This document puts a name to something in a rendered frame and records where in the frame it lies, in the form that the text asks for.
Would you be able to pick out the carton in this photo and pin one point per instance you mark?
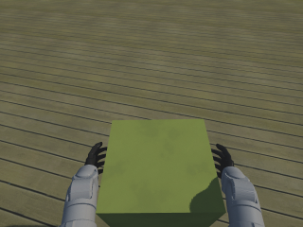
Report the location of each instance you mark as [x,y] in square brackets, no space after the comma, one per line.
[159,173]

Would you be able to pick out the robot left hand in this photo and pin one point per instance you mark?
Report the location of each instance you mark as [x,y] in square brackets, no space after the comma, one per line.
[93,157]

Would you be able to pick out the right robot forearm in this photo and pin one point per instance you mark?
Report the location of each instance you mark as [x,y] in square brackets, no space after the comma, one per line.
[241,197]

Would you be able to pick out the robot right hand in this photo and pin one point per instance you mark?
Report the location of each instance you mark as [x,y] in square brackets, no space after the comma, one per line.
[225,159]

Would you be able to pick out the left robot forearm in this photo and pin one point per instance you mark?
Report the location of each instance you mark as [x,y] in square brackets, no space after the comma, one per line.
[80,204]

